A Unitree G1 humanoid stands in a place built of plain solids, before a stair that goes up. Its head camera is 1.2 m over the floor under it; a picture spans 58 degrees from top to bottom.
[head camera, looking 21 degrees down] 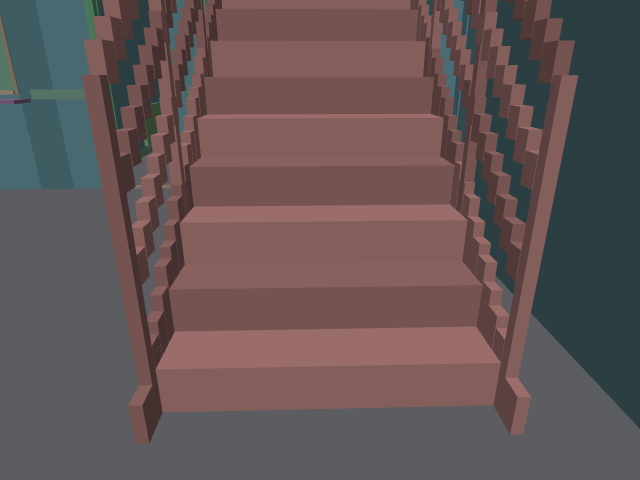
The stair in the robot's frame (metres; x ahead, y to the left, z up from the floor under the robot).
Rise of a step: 0.20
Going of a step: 0.25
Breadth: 1.37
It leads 2 degrees to the left of straight ahead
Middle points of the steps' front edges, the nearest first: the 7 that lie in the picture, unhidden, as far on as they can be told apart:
1.32 -0.04 0.20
1.57 -0.03 0.40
1.81 -0.02 0.59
2.06 -0.01 0.79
2.31 -0.01 0.99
2.55 0.00 1.18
2.80 0.01 1.38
